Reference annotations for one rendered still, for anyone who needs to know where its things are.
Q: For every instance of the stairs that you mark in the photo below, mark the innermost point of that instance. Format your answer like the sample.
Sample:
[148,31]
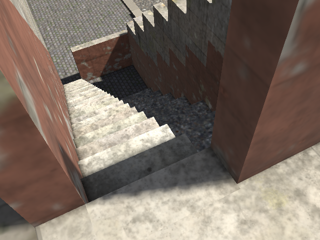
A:
[116,145]

